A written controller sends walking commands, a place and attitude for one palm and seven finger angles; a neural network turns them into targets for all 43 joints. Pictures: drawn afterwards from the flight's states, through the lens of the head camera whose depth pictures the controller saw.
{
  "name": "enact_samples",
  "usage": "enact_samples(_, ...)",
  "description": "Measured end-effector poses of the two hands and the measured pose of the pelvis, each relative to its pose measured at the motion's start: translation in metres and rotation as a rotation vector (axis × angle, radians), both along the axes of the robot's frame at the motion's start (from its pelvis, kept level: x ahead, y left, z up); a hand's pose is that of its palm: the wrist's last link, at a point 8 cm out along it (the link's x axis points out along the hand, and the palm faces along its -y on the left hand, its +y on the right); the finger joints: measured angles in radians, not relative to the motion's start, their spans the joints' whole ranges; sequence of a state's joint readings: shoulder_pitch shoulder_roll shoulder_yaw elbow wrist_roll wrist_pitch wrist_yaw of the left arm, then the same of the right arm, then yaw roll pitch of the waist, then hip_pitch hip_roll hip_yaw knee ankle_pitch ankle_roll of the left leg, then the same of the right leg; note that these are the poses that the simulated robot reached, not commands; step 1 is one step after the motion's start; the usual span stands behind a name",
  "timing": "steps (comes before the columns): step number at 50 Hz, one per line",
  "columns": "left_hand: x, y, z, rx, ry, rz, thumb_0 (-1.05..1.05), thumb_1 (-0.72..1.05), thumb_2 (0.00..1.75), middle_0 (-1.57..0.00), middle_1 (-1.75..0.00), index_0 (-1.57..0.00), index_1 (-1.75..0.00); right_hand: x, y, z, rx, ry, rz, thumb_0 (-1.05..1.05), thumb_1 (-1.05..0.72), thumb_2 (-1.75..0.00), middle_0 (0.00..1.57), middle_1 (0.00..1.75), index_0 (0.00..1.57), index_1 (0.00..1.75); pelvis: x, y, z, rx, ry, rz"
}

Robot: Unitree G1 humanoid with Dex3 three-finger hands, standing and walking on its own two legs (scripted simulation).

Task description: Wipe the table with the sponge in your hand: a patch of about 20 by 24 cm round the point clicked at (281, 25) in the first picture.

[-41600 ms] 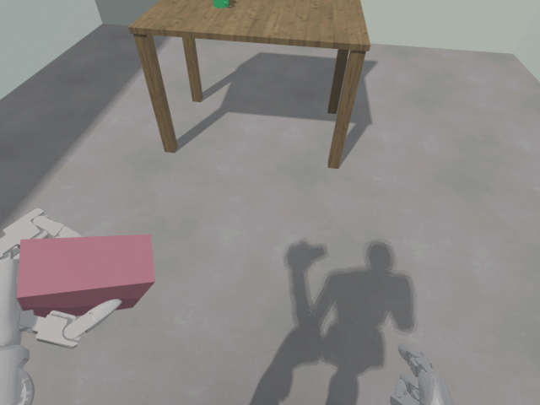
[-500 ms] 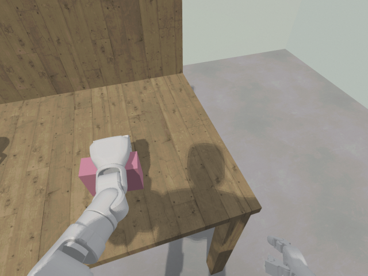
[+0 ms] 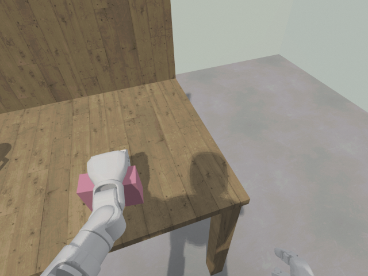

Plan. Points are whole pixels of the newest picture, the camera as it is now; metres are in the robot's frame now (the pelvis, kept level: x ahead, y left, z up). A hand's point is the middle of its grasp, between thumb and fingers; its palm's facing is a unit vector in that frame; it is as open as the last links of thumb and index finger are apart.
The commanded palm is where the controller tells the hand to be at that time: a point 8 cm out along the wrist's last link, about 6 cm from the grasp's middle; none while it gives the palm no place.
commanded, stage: wipe back along the third lane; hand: left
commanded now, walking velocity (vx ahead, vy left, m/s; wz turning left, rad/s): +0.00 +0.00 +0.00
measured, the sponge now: (115, 193) +0.32 +0.22 -0.03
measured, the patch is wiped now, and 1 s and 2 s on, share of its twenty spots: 0.95 0.95 1.00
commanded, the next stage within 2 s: slide back across to the middle lane in 1.08 s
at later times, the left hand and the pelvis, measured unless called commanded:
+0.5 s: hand (117, 185) +0.32 +0.20 +0.02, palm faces -0.03 -0.05 -1.00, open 9.3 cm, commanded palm +0.27 +0.18 +0.05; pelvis +0.00 -0.01 +0.00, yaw +0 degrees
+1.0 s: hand (116, 187) +0.31 +0.20 +0.02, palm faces +0.00 -0.05 -1.00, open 9.3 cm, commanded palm +0.27 +0.18 +0.05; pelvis +0.00 -0.01 +0.00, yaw +0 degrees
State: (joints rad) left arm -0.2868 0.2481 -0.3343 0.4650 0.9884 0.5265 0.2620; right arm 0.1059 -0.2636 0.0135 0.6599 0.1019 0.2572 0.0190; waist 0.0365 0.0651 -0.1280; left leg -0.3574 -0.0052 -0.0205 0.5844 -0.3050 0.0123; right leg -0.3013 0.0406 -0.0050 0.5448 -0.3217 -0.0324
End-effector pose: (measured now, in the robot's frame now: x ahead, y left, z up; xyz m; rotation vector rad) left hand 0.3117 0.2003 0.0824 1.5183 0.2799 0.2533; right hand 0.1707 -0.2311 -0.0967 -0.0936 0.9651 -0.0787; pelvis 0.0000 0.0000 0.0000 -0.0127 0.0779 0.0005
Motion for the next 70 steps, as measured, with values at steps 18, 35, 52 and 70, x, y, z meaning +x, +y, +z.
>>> enact_samples(18, -0.016, -0.008, -0.003, -0.011, 0.007, 0.008, 0.01, -0.44, 1.03, -0.73, -1.52, -0.8, -1.55, 0.024, -0.001, 0.011, 0.011, -0.079, 0.028, 0.01, -0.9, -0.9, 0.2, 0.3, 0.19, 0.3, -0.002, -0.01, 0.0, 0.008, -0.013, -0.004)
enact_samples(35, -0.015, -0.007, -0.003, -0.013, -0.002, 0.011, 0.01, -0.47, 1.04, -0.77, -1.5, -0.83, -1.52, 0.027, 0.0, 0.006, 0.012, -0.075, 0.036, 0.01, -0.9, -0.9, 0.2, 0.3, 0.2, 0.3, 0.002, -0.01, -0.002, 0.009, 0.002, -0.002)
enact_samples(52, -0.019, -0.009, -0.004, -0.012, -0.01, 0.006, 0.01, -0.46, 1.04, -0.75, -1.52, -0.81, -1.54, 0.017, 0.003, 0.008, 0.008, -0.075, 0.026, 0.01, -0.9, -0.9, 0.2, 0.3, 0.19, 0.3, -0.005, -0.005, -0.003, 0.006, -0.007, -0.005)
enact_samples(70, -0.029, -0.004, 0.0, -0.048, -0.035, 0.0, 0.01, -0.45, 1.03, -0.75, -1.53, -0.81, -1.54, 0.018, 0.008, 0.012, 0.024, -0.092, 0.024, 0.01, -0.9, -0.9, 0.2, 0.3, 0.2, 0.3, -0.004, -0.005, -0.001, 0.007, -0.026, -0.013)
